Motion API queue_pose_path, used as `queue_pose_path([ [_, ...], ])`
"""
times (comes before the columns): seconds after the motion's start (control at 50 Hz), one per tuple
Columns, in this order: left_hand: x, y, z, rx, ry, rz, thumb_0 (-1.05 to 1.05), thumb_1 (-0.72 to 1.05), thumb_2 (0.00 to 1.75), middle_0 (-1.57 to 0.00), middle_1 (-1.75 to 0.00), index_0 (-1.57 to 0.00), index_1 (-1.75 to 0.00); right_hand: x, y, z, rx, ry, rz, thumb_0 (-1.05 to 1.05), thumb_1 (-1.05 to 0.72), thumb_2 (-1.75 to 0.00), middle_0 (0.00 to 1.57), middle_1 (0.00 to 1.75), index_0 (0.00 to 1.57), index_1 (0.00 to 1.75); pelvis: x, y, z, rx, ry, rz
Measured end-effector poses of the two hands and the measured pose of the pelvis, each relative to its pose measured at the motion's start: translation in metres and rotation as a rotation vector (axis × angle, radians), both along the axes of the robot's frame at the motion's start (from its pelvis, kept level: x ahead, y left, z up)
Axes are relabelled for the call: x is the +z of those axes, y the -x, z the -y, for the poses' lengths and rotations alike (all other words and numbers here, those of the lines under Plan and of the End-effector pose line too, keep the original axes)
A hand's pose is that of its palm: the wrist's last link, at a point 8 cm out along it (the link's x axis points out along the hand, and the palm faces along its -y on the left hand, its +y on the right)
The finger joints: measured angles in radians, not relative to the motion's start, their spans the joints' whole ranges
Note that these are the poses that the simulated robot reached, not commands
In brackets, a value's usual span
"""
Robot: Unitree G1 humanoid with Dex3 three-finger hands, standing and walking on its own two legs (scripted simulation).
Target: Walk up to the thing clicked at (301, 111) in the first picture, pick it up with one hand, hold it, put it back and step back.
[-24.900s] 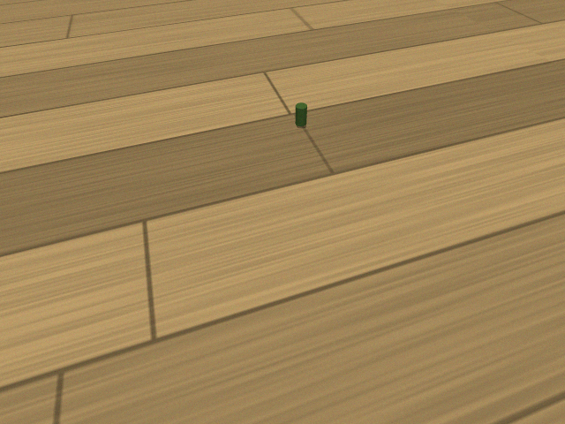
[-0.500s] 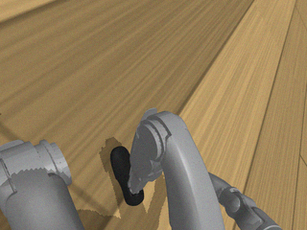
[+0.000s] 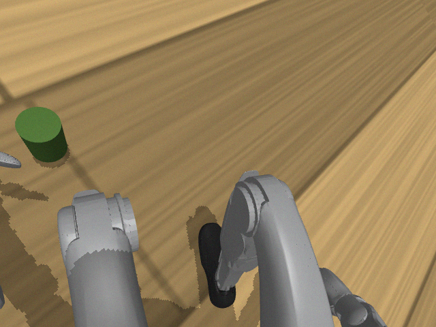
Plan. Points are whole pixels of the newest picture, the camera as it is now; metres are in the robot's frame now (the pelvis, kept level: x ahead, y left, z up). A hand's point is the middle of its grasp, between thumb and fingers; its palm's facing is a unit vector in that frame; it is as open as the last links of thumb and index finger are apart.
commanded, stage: home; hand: left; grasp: from the side
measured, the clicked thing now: (44, 137) +0.45 +0.27 -0.25
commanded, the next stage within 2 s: none
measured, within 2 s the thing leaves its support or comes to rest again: neither
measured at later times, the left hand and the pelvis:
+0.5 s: hand out of the picture +0.31 +0.32 +0.03, palm faces +0.19 -0.87 -0.46, open 17.3 cm; pelvis +0.01 -0.02 +0.14, yaw +9 degrees
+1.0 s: hand out of the picture +0.26 +0.24 +0.24, palm faces +0.28 -0.89 -0.35, open 17.5 cm; pelvis +0.08 -0.02 +0.35, yaw +13 degrees
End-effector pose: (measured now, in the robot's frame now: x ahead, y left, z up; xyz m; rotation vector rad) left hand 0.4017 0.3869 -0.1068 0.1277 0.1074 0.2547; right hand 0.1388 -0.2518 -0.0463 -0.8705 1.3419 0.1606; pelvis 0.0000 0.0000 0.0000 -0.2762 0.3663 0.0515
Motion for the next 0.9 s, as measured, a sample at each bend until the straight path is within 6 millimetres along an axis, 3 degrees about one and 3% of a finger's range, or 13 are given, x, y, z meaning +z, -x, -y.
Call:
queue_pose_path([
  [0.1, 0.024, 0.011, -0.009, 0.009, -0.062, -0.129, -0.01, -0.57, 0.09, -0.09, -0.07, -0.08, -0.07, -0.001, -0.013, -0.002, -0.087, -0.064, 0.066, 0.0, -0.94, -0.92, 0.2, 0.3, 0.21, 0.3, 0.011, 0.0, 0.003, 0.018, -0.03, -0.05],
  [0.24, 0.08, 0.037, -0.033, 0.098, -0.175, -0.262, -0.01, -0.53, 0.09, -0.08, -0.07, -0.08, -0.07, -0.002, -0.018, -0.001, -0.213, -0.147, 0.11, 0.0, -0.93, -0.91, 0.2, 0.3, 0.21, 0.3, 0.032, -0.004, 0.005, 0.037, -0.074, -0.127],
  [0.3, 0.102, 0.056, -0.03, 0.111, -0.212, -0.333, -0.01, -0.52, 0.09, -0.07, -0.07, -0.07, -0.07, 0.0, -0.02, -0.002, -0.266, -0.188, 0.111, 0.0, -0.92, -0.91, 0.2, 0.3, 0.21, 0.3, 0.047, -0.006, 0.006, 0.047, -0.096, -0.164],
  [0.38, 0.129, 0.084, -0.011, 0.109, -0.234, -0.433, -0.01, -0.51, 0.09, -0.07, -0.07, -0.07, -0.07, 0.015, -0.029, -0.007, -0.313, -0.243, 0.129, 0.0, -0.91, -0.91, 0.2, 0.3, 0.21, 0.3, 0.077, -0.008, 0.009, 0.054, -0.122, -0.197],
  [0.46, 0.158, 0.111, 0.014, 0.11, -0.224, -0.518, -0.01, -0.51, 0.08, -0.07, -0.06, -0.06, -0.06, 0.045, -0.048, -0.013, -0.326, -0.287, 0.177, 0.0, -0.91, -0.9, 0.2, 0.3, 0.21, 0.3, 0.115, -0.012, 0.013, 0.063, -0.145, -0.213],
  [0.56, 0.202, 0.132, 0.038, 0.143, -0.193, -0.589, -0.01, -0.5, 0.09, -0.07, -0.07, -0.07, -0.06, 0.097, -0.078, -0.018, -0.312, -0.321, 0.273, 0.0, -0.9, -0.9, 0.2, 0.3, 0.21, 0.3, 0.166, -0.021, 0.019, 0.077, -0.168, -0.208],
  [0.74, 0.286, 0.144, 0.064, 0.213, -0.129, -0.647, -0.01, -0.52, 0.07, -0.06, -0.06, -0.06, -0.06, 0.197, -0.127, -0.015, -0.286, -0.345, 0.461, 0.0, -0.9, -0.9, 0.2, 0.3, 0.21, 0.3, 0.249, -0.047, 0.022, 0.1, -0.198, -0.144],
  [0.9, 0.346, 0.158, 0.093, 0.227, -0.048, -0.698, -0.01, -0.54, 0.06, -0.06, -0.05, -0.06, -0.05, 0.272, -0.14, -0.017, -0.287, -0.351, 0.534, 0.01, -0.9, -0.9, 0.2, 0.3, 0.21, 0.3, 0.313, -0.069, 0.02, 0.122, -0.217, -0.057],
])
